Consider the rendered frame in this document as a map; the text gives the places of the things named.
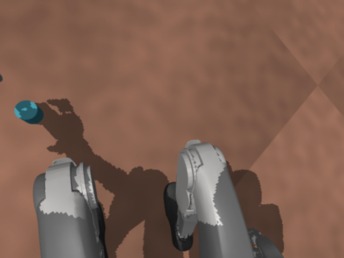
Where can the right robot foot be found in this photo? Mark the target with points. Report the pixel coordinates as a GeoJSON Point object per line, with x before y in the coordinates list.
{"type": "Point", "coordinates": [171, 209]}

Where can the tin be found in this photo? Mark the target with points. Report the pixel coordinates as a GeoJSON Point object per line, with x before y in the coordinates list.
{"type": "Point", "coordinates": [29, 112]}

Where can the left robot foot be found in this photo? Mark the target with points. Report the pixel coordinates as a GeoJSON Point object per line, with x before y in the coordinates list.
{"type": "Point", "coordinates": [101, 231]}

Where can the right robot hand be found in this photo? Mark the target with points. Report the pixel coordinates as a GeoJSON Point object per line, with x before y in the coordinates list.
{"type": "Point", "coordinates": [265, 247]}

